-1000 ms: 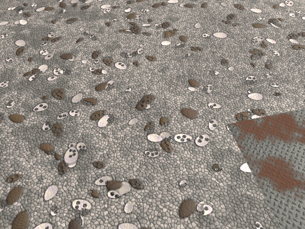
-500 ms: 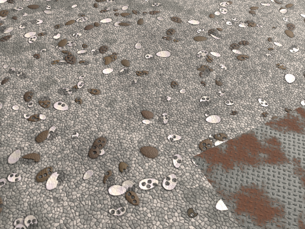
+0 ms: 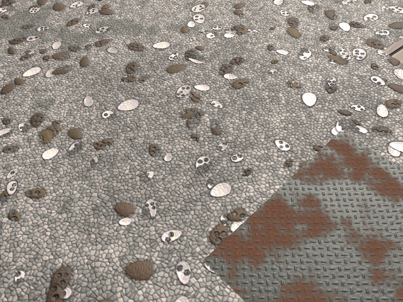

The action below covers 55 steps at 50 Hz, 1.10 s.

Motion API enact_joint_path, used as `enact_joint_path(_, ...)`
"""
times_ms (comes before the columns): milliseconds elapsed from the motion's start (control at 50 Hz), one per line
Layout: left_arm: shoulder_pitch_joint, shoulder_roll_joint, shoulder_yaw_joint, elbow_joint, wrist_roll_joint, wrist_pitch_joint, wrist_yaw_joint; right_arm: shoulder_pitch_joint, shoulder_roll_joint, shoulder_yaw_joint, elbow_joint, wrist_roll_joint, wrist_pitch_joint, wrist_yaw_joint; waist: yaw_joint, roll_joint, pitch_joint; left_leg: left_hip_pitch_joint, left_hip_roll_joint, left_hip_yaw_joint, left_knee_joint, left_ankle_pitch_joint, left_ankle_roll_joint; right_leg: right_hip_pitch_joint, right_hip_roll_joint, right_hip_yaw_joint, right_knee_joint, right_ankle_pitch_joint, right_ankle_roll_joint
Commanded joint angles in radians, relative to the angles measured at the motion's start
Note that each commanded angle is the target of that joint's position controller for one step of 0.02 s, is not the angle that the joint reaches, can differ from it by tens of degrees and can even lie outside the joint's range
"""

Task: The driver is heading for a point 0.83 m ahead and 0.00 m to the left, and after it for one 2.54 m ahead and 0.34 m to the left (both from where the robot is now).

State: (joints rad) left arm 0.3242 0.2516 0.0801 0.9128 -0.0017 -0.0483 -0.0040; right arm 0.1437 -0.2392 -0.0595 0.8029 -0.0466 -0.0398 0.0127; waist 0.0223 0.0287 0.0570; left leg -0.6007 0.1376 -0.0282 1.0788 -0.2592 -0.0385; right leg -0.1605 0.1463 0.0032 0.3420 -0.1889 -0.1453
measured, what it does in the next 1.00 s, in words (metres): walks ahead: left foot, then right foot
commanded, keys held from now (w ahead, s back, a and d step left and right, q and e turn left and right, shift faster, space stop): w+e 0.26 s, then w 0.62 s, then w+q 0.12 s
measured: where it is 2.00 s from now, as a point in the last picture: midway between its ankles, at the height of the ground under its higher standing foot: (257, 203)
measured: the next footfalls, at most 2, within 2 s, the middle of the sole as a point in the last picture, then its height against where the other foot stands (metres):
left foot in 0.32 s outside the picture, level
right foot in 0.84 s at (271, 273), level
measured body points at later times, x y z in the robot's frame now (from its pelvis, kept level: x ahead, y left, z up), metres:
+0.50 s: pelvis +0.29 +0.04 +0.00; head +0.31 +0.04 +0.45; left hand +0.42 +0.29 -0.14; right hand +0.32 -0.25 -0.12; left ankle +0.34 +0.12 -0.74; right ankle +0.19 -0.06 -0.66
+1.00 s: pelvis +0.51 -0.07 +0.00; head +0.53 -0.09 +0.45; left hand +0.68 +0.15 -0.11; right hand +0.48 -0.33 -0.15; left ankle +0.50 +0.08 -0.66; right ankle +0.52 -0.15 -0.74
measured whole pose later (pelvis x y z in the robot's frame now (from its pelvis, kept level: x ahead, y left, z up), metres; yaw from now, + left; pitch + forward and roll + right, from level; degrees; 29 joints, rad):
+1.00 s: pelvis +0.51 -0.07 +0.00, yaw -14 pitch +0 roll +0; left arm 0.22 0.23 0.03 0.83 0.03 -0.07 -0.01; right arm 0.34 -0.26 -0.05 0.88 -0.02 -0.04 0.02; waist -0.02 0.04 0.02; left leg -0.42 0.04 -0.01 1.07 -0.33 0.06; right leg -0.23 0.04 -0.10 0.39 -0.18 -0.08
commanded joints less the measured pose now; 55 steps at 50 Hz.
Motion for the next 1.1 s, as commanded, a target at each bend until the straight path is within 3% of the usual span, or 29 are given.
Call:
enact_joint_path(20, 0.057, 0.141, 0.026, -0.055, -0.002, -0.021, 0.003, -0.002, -0.069, -0.013, -0.057, -0.001, 0.016, 0.006, -0.006, -0.060, -0.034, -0.085, -0.019, 0.036, -0.082, 0.102, -0.021, 0.055, -0.254, 0.255, -0.134, 0.388, -0.104)
enact_joint_path(160, 0.178, 0.147, 0.022, -0.053, 0.007, -0.015, 0.012, -0.229, -0.075, 0.005, -0.150, 0.007, 0.006, 0.016, 0.070, -0.093, -0.007, -0.161, -0.080, 0.028, -0.336, 0.225, -0.008, 0.202, -0.259, 0.316, -0.089, 0.435, -0.087)
enact_joint_path(220, 0.194, 0.162, 0.024, -0.058, 0.015, -0.014, 0.021, -0.284, -0.085, 0.013, -0.190, 0.017, -0.008, 0.019, 0.079, -0.108, 0.002, -0.108, -0.112, 0.027, -0.441, 0.216, 0.018, 0.238, -0.278, 0.353, -0.046, 0.506, -0.080)
enact_joint_path(260, 0.147, 0.181, 0.028, -0.073, 0.017, -0.014, 0.027, -0.214, -0.107, 0.009, -0.183, 0.021, -0.017, 0.013, 0.032, -0.120, -0.008, 0.045, -0.135, 0.019, -0.522, 0.180, 0.044, 0.201, -0.279, 0.363, -0.003, 0.573, -0.045)
enact_joint_path(300, 0.098, 0.197, 0.029, -0.082, 0.016, -0.023, 0.018, 0.007, -0.149, -0.011, -0.115, 0.023, -0.030, -0.006, -0.061, -0.098, -0.110, 0.350, -0.187, 0.056, -0.582, 0.146, 0.086, 0.153, -0.233, 0.315, 0.197, 0.783, 0.001)
enact_joint_path(320, 0.092, 0.180, 0.024, -0.083, 0.010, -0.031, 0.009, 0.149, -0.174, -0.021, -0.085, 0.013, -0.043, -0.020, -0.130, -0.064, -0.196, 0.566, -0.120, 0.008, -0.614, 0.166, 0.116, 0.058, -0.180, 0.277, 0.398, 0.674, 0.020)
enact_joint_path(340, 0.139, 0.087, 0.000, -0.115, -0.007, -0.038, 0.004, 0.280, -0.253, -0.036, -0.085, -0.014, -0.045, -0.035, -0.147, 0.076, -0.348, 0.802, 0.136, -0.297, -0.629, -0.010, 0.178, -0.119, -0.100, 0.200, 0.699, 0.282, 0.045)
enact_joint_path(360, 0.256, 0.078, -0.001, -0.118, -0.018, -0.033, 0.005, 0.248, -0.296, -0.050, -0.071, -0.006, -0.031, -0.026, -0.058, 0.309, -0.405, 0.868, 0.302, -0.761, -0.780, 0.010, 0.297, -0.332, 0.028, 0.129, 0.919, -0.329, 0.066)
enact_joint_path(380, 0.239, 0.122, 0.001, -0.082, 0.019, -0.019, 0.013, 0.157, -0.205, -0.036, -0.091, 0.013, -0.023, -0.014, -0.027, 0.123, -0.254, 0.725, 0.278, -0.723, -0.797, -0.116, 0.304, -0.405, -0.059, 0.150, 0.995, -0.264, 0.060)
enact_joint_path(400, 0.145, 0.116, -0.003, -0.087, 0.031, -0.016, 0.004, 0.097, -0.124, -0.017, -0.097, 0.021, -0.024, -0.008, -0.032, 0.002, -0.127, 0.589, 0.222, -0.553, -0.814, -0.108, 0.286, -0.406, -0.093, 0.140, 0.962, -0.191, 0.066)
enact_joint_path(420, 0.090, 0.099, -0.007, -0.101, 0.032, -0.014, -0.003, 0.081, -0.092, -0.006, -0.084, 0.015, -0.028, -0.006, -0.023, -0.028, -0.063, 0.500, 0.164, -0.424, -0.839, -0.025, 0.254, -0.395, -0.121, 0.133, 0.895, -0.158, 0.067)
enact_joint_path(480, 0.074, 0.083, -0.013, -0.113, 0.044, 0.007, -0.022, 0.133, -0.107, -0.005, -0.031, 0.022, -0.054, -0.003, 0.000, 0.066, -0.054, 0.426, 0.095, -0.252, -0.871, 0.223, 0.236, -0.341, -0.141, 0.113, 0.804, -0.143, 0.080)
enact_joint_path(540, 0.002, 0.074, -0.020, -0.136, 0.047, 0.013, -0.031, 0.176, -0.119, -0.008, -0.001, 0.034, -0.073, 0.004, 0.001, 0.062, -0.051, 0.459, 0.087, -0.171, -0.911, 0.285, 0.249, -0.418, -0.163, 0.087, 0.729, -0.084, 0.094)
enact_joint_path(620, -0.185, 0.043, -0.045, -0.194, 0.045, 0.007, -0.046, 0.225, -0.114, -0.005, 0.029, 0.039, -0.064, 0.007, -0.034, 0.054, -0.013, 0.461, 0.043, -0.074, -0.957, 0.285, 0.234, -0.450, -0.214, 0.003, 0.501, 0.067, 0.124)
enact_joint_path(660, -0.261, 0.027, -0.057, -0.215, 0.039, 0.003, -0.049, 0.260, -0.127, -0.008, 0.046, 0.040, -0.063, 0.008, -0.057, 0.057, -0.007, 0.464, 0.034, -0.041, -0.951, 0.328, 0.222, -0.408, -0.210, -0.030, 0.385, 0.116, 0.127)
enact_joint_path(720, -0.323, 0.041, -0.059, -0.233, 0.033, -0.001, -0.043, 0.310, -0.148, -0.011, 0.068, 0.037, -0.058, 0.006, -0.077, 0.060, -0.008, 0.518, 0.059, -0.037, -0.913, 0.397, 0.213, -0.361, -0.191, -0.059, 0.286, 0.110, 0.118)
enact_joint_path(780, -0.323, 0.059, -0.053, -0.240, 0.035, -0.007, -0.033, 0.319, -0.162, -0.014, 0.085, 0.032, -0.046, 0.000, -0.063, 0.068, -0.008, 0.582, 0.094, -0.048, -0.843, 0.494, 0.200, -0.303, -0.167, -0.068, 0.216, 0.030, 0.083)
enact_joint_path(800, -0.273, 0.066, -0.048, -0.224, 0.040, -0.011, -0.029, 0.313, -0.167, -0.014, 0.089, 0.033, -0.041, -0.003, -0.036, 0.065, -0.028, 0.592, 0.090, -0.037, -0.775, 0.593, 0.189, -0.226, -0.144, -0.076, 0.175, 0.009, 0.068)
enact_joint_path(820, -0.160, 0.077, -0.039, -0.184, 0.048, -0.020, -0.021, 0.310, -0.162, -0.012, 0.094, 0.038, -0.036, -0.004, 0.017, 0.031, -0.083, 0.574, 0.054, 0.004, -0.630, 0.677, 0.171, -0.074, -0.119, -0.085, 0.099, 0.029, 0.046)
enact_joint_path(840, 0.001, 0.124, -0.021, -0.136, 0.064, -0.031, -0.010, 0.304, -0.137, -0.002, 0.082, 0.042, -0.036, -0.006, 0.078, -0.013, -0.188, 0.459, 0.011, 0.040, -0.434, 0.576, 0.147, 0.159, -0.191, 0.000, 0.092, 0.014, 0.009)
enact_joint_path(860, 0.132, 0.227, 0.005, -0.125, 0.084, -0.034, 0.004, 0.322, -0.052, 0.022, 0.023, 0.064, -0.040, -0.001, 0.106, -0.195, -0.322, 0.160, -0.096, 0.116, -0.095, 0.166, 0.099, 0.440, -0.482, 0.383, 0.040, -0.111, -0.080)
enact_joint_path(880, 0.141, 0.249, 0.018, -0.108, 0.040, -0.017, 0.003, 0.343, -0.101, 0.005, 0.026, 0.048, -0.034, -0.007, 0.088, -0.267, -0.343, -0.012, -0.184, 0.059, 0.089, -0.264, 0.100, 0.445, -0.577, 0.650, -0.067, -0.097, -0.146)
enact_joint_path(900, 0.059, 0.187, 0.003, -0.118, 0.024, -0.011, 0.000, 0.291, -0.136, -0.007, 0.031, 0.034, -0.025, -0.010, 0.055, -0.145, -0.198, -0.073, -0.122, -0.011, 0.142, -0.215, 0.113, 0.337, -0.531, 0.508, -0.066, -0.115, -0.124)
enact_joint_path(920, -0.012, 0.124, -0.013, -0.128, 0.023, -0.018, -0.004, 0.253, -0.108, 0.000, 0.028, 0.037, -0.027, -0.002, 0.031, -0.105, -0.106, -0.060, -0.089, -0.022, 0.109, -0.141, 0.114, 0.207, -0.485, 0.386, -0.103, -0.077, -0.099)
enact_joint_path(940, -0.052, 0.086, -0.023, -0.128, 0.025, -0.025, -0.005, 0.245, -0.090, 0.001, 0.035, 0.041, -0.022, 0.002, 0.001, -0.096, -0.058, -0.016, -0.064, -0.023, 0.053, -0.095, 0.112, 0.115, -0.437, 0.288, -0.146, -0.045, -0.055)
enact_joint_path(960, -0.068, 0.060, -0.031, -0.118, 0.022, -0.033, -0.001, 0.248, -0.086, -0.001, 0.044, 0.026, -0.008, 0.008, -0.022, -0.105, -0.024, 0.022, -0.052, -0.026, 0.020, -0.062, 0.105, 0.048, -0.390, 0.212, -0.180, -0.004, -0.012)
enact_joint_path(980, -0.065, 0.070, -0.029, -0.113, 0.024, -0.042, 0.002, 0.279, -0.072, 0.001, 0.055, 0.018, 0.004, 0.016, -0.037, -0.140, -0.035, 0.057, -0.056, -0.020, 0.021, -0.035, 0.095, 0.022, -0.391, 0.173, -0.195, 0.049, -0.015)
enact_joint_path(1040, -0.028, 0.084, -0.021, -0.085, 0.018, -0.066, 0.004, 0.221, -0.069, -0.006, 0.045, 0.019, 0.020, 0.027, -0.045, -0.093, -0.015, -0.007, -0.051, -0.024, 0.014, 0.051, 0.078, 0.033, -0.382, 0.078, -0.235, 0.149, -0.020)
enact_joint_path(1100, 0.018, 0.083, -0.020, -0.059, 0.019, -0.068, 0.007, 0.118, -0.061, -0.007, 0.013, 0.018, 0.024, 0.031, -0.028, -0.077, 0.011, -0.101, -0.048, -0.020, -0.054, 0.147, 0.065, 0.077, -0.374, -0.006, -0.241, 0.234, -0.017)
